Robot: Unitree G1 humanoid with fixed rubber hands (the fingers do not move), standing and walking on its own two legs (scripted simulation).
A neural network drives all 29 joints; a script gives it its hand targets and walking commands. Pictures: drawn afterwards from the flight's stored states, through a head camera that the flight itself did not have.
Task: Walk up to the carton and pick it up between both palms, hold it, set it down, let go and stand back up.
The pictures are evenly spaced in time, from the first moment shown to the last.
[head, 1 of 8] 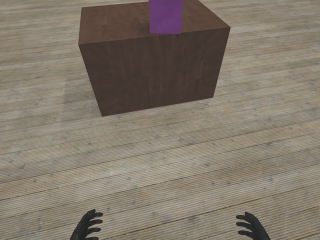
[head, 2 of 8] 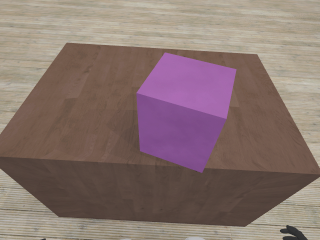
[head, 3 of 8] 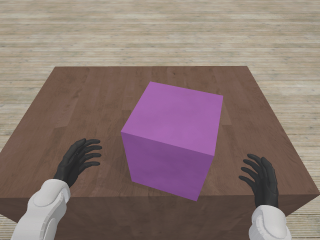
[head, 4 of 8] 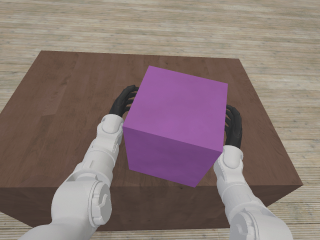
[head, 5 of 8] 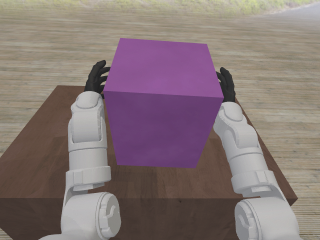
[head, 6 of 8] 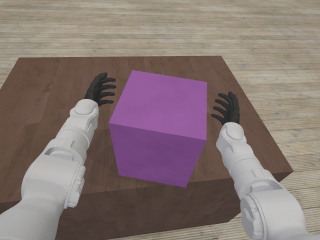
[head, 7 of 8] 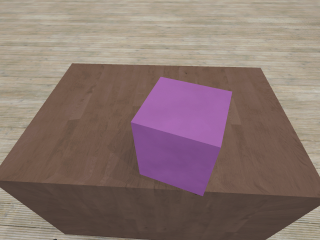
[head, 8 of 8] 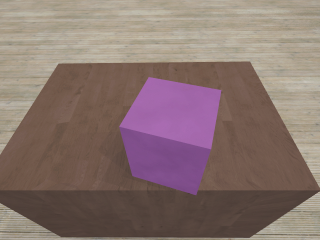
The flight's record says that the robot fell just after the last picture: no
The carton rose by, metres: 0.19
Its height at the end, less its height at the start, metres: +0.00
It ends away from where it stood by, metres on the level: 0.00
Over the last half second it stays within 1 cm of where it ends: yes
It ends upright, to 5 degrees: yes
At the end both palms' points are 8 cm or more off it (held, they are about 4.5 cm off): yes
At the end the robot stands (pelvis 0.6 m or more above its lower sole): yes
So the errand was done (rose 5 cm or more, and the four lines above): yes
